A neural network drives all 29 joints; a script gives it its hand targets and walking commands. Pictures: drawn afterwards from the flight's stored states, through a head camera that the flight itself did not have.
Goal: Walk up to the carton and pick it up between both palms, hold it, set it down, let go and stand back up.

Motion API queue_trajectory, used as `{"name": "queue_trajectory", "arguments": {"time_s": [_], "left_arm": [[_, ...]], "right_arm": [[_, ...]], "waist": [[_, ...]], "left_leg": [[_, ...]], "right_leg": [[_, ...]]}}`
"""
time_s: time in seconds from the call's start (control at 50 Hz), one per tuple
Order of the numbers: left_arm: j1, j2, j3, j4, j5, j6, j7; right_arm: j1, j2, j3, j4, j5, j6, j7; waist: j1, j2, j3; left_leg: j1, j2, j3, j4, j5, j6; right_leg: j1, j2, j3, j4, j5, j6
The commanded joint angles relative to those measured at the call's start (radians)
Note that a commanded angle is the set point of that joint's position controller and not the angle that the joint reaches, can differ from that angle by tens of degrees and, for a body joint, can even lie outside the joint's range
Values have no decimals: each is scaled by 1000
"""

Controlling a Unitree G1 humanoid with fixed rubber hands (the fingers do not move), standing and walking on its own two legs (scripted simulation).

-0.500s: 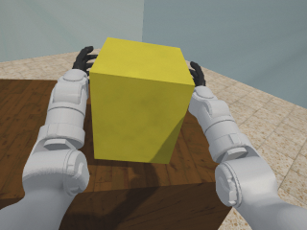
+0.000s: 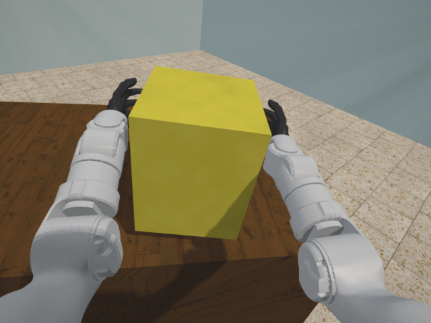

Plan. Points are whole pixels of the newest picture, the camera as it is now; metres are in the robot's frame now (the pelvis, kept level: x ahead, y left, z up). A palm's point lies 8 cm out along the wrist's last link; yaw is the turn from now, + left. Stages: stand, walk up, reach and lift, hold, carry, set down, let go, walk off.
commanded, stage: set down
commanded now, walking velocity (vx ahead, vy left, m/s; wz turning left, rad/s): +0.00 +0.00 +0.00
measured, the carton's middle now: (196, 153) +0.42 +0.00 +0.17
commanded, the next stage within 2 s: none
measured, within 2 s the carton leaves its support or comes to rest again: rests again in 0.94 s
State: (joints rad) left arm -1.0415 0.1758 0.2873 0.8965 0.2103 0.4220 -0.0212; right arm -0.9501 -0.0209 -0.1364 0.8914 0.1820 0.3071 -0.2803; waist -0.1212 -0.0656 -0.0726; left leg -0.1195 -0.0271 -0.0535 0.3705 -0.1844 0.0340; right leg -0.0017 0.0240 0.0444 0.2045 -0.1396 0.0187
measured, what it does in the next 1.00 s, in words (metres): stands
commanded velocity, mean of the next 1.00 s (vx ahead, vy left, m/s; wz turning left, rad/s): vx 0.00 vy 0.00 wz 0.00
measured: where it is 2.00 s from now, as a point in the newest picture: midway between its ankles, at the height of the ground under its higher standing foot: outside the picture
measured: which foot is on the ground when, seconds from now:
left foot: down 0.00-1.00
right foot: down 0.00-1.00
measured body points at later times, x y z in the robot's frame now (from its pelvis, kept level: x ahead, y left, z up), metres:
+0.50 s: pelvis +0.00 +0.00 +0.00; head -0.04 +0.04 +0.45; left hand +0.45 +0.15 +0.20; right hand +0.40 -0.15 +0.19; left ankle +0.01 +0.09 -0.75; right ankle -0.01 -0.14 -0.75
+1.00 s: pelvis -0.01 +0.00 +0.00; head -0.04 +0.05 +0.45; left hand +0.44 +0.15 +0.18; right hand +0.39 -0.14 +0.17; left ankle +0.01 +0.09 -0.75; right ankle -0.01 -0.14 -0.75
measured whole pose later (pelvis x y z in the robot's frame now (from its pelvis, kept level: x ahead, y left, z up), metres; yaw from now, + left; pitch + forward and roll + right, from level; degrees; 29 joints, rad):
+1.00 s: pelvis -0.01 +0.00 +0.00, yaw -1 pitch -3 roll -1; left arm -0.98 0.16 0.31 0.99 0.21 0.29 -0.02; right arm -0.85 0.06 -0.25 0.90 0.04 0.20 -0.26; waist -0.09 -0.07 -0.06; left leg -0.13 -0.03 -0.03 0.34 -0.16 0.04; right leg -0.04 0.01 0.04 0.21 -0.13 0.02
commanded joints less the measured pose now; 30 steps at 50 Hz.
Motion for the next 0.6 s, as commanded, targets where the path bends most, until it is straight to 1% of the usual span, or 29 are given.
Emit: {"name": "queue_trajectory", "arguments": {"time_s": [0.0,0.24,0.44,0.46,0.48,0.52,0.58], "left_arm": [[-628,-713,-256,-108,-106,-54,-163],[-609,-726,-267,-79,-118,-95,-167],[-574,-732,-267,-75,-109,-114,-174],[-573,-720,-233,-68,-101,-111,-174],[-571,-731,-247,-85,-108,-107,-180],[-582,-746,-262,-99,-119,-108,-179],[-584,-758,-267,-92,-123,-119,-177]], "right_arm": [[-909,600,249,-381,60,-100,104],[-874,625,247,-386,33,-115,107],[-829,637,248,-384,11,-133,110],[-798,643,242,-295,1,-111,110],[-794,644,245,-321,4,-119,110],[-823,654,257,-358,10,-133,112],[-830,662,258,-367,3,-142,113]], "waist": [[-10,139,-434],[-5,143,-446],[0,140,-433],[-8,111,-384],[-5,126,-401],[-2,134,-446],[1,135,-454]], "left_leg": [[252,0,44,15,344,-81],[246,6,43,15,344,-83],[238,7,46,10,344,-84],[255,-5,50,2,352,-66],[251,-3,51,1,351,-68],[263,-6,54,13,380,-74],[266,-5,54,13,367,-74]], "right_leg": [[35,29,-65,17,264,-3],[27,27,-61,20,261,-8],[35,25,-61,22,260,-7],[30,26,-69,29,296,-14],[33,18,-64,28,293,-14],[37,23,-69,33,315,-12],[26,23,-72,31,306,-10]]}}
